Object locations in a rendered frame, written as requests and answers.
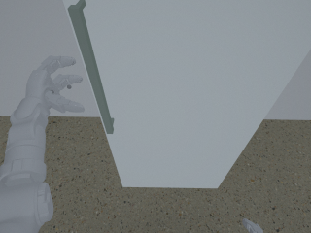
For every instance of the handle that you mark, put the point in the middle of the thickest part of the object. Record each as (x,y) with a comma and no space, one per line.
(79,24)

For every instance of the fridge door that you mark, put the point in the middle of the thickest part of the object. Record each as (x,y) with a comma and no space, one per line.
(188,82)

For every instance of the robot left forearm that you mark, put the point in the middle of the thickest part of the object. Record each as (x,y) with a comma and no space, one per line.
(26,144)

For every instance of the robot right hand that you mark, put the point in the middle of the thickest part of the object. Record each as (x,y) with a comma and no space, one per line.
(251,227)

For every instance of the left robot upper arm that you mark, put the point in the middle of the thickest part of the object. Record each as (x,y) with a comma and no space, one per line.
(24,208)

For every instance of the robot left hand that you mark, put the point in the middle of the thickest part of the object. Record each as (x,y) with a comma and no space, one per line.
(40,84)

